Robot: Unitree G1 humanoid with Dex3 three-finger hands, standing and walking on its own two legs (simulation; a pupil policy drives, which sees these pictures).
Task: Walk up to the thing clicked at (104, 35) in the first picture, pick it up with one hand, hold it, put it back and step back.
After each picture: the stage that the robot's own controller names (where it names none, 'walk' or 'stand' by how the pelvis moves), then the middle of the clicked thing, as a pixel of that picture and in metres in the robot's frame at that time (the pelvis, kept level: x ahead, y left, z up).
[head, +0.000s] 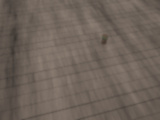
stand; (104, 39) +1.48 -0.30 -0.72
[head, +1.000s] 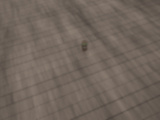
walk; (84, 45) +1.38 +0.05 -0.70
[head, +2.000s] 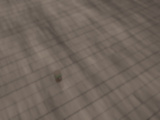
walk; (57, 76) +0.88 +0.26 -0.71
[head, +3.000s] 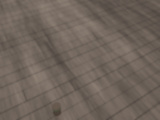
walk; (56, 109) +0.55 +0.17 -0.69
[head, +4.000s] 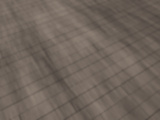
stand; out of the picture +0.36 +0.19 -0.70
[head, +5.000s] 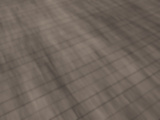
stand; out of the picture +0.35 +0.16 -0.72
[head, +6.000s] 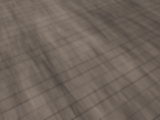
stand; out of the picture +0.34 +0.17 -0.72
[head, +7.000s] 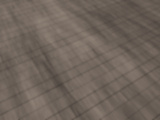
stand; out of the picture +0.35 +0.18 -0.73
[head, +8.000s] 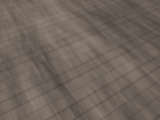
stand; out of the picture +0.34 +0.18 -0.73
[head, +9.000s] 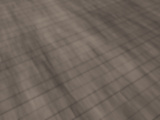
go down; out of the picture +0.34 +0.18 -0.73
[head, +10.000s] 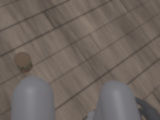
go down; (24, 62) +0.42 +0.23 -0.32
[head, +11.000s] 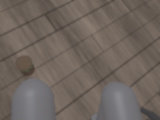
approach; (25, 66) +0.41 +0.24 -0.30
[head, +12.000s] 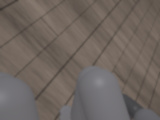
close in; out of the picture +0.38 +0.28 -0.21
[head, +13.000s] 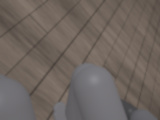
close; out of the picture +0.38 +0.29 -0.21
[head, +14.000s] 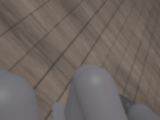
lift; out of the picture +0.35 +0.27 -0.22
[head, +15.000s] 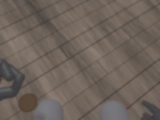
lift; (28, 101) +0.30 +0.22 -0.20
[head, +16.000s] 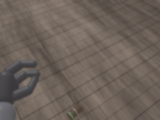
go down; (74, 111) +0.51 +0.03 -0.69
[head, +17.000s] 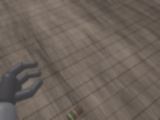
close; (74, 113) +0.49 +0.03 -0.70
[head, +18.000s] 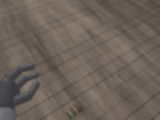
stand; (74, 110) +0.49 +0.02 -0.68
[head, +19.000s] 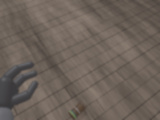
stand; (77, 110) +0.47 +0.01 -0.67
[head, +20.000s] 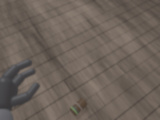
stand; (78, 106) +0.46 +0.00 -0.65
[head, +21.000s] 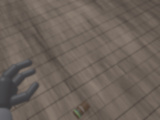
stand; (81, 109) +0.44 -0.03 -0.65
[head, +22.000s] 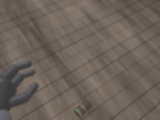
stand; (82, 108) +0.42 -0.04 -0.63
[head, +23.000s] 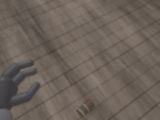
stand; (85, 107) +0.41 -0.05 -0.62
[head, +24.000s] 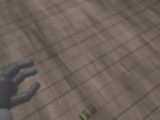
stand; (88, 112) +0.40 -0.06 -0.63
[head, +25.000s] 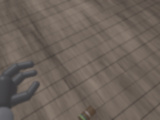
stand; (87, 114) +0.39 -0.07 -0.63
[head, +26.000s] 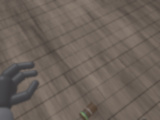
close; (88, 111) +0.39 -0.07 -0.61
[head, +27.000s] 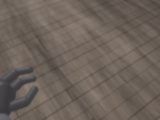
stand; out of the picture +0.37 -0.08 -0.67
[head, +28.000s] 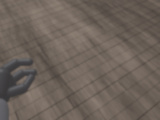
stand; out of the picture +0.36 -0.08 -0.71
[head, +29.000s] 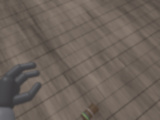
close; (89, 112) +0.38 -0.08 -0.61
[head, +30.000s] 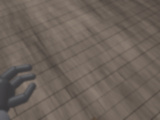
stand; out of the picture +0.36 -0.09 -0.67
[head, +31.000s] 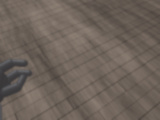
stand; out of the picture +0.35 -0.09 -0.70
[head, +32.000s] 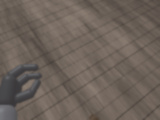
stand; out of the picture +0.36 -0.09 -0.66
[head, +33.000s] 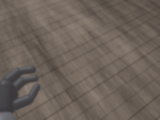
stand; out of the picture +0.35 -0.10 -0.67
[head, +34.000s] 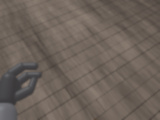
stand; out of the picture +0.35 -0.10 -0.68
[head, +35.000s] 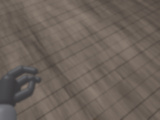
close; out of the picture +0.34 -0.10 -0.67
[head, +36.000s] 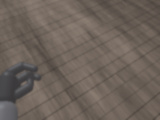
close; out of the picture +0.34 -0.11 -0.69
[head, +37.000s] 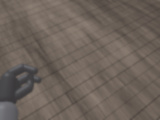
hold; out of the picture +0.33 -0.11 -0.69
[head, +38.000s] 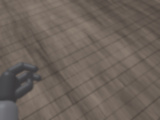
close; out of the picture +0.33 -0.11 -0.70
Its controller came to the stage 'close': yes
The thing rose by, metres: 0.32
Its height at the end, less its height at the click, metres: -0.02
